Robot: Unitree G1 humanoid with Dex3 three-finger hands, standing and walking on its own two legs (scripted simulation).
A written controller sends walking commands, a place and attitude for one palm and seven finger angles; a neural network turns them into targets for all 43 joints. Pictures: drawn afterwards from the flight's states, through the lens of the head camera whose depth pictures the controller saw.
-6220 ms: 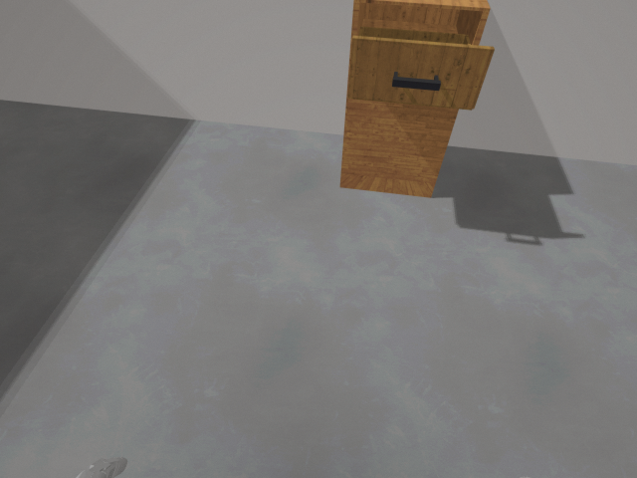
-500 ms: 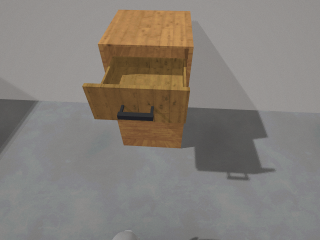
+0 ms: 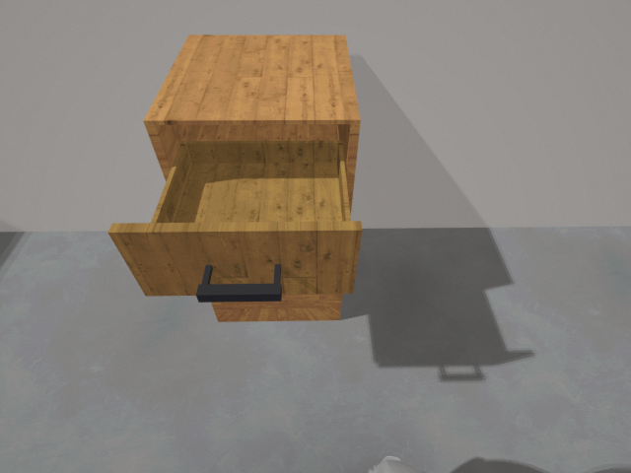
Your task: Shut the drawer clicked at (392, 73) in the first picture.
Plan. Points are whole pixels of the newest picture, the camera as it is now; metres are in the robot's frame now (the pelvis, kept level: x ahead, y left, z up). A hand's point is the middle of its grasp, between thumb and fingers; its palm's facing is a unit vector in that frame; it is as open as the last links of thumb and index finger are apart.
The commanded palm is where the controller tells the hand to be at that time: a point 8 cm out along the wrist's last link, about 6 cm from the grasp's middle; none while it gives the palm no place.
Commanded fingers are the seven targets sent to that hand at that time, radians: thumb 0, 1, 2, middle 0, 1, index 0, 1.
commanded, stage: take the last steps up to it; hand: left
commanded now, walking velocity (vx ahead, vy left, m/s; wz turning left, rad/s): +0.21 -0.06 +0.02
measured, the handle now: (241, 281) +0.42 +0.14 -0.05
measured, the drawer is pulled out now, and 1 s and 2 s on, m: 0.30 0.30 0.30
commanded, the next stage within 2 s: come to a stop and stand still in 0.18 s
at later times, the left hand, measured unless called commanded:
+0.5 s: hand out of the picture +0.11 +0.11 -0.19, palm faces +0.11 -0.98 -0.17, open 7.3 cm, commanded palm none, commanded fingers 0.00 0.90 0.90 -0.20 -0.30 -0.20 -0.30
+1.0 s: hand out of the picture +0.16 +0.15 -0.18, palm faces +0.01 -0.97 -0.26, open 7.4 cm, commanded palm none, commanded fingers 0.00 0.90 0.90 -0.20 -0.30 -0.20 -0.30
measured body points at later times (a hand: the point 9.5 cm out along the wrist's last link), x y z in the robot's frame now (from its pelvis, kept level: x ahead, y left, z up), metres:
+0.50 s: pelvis +0.12 -0.05 -0.01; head +0.13 -0.05 +0.44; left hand +0.10 +0.16 -0.17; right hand +0.20 -0.28 -0.16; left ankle +0.16 +0.06 -0.74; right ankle +0.12 -0.13 -0.74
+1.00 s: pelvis +0.13 -0.05 -0.01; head +0.14 -0.05 +0.44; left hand +0.16 +0.20 -0.16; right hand +0.16 -0.28 -0.17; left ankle +0.16 +0.06 -0.74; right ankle +0.12 -0.14 -0.74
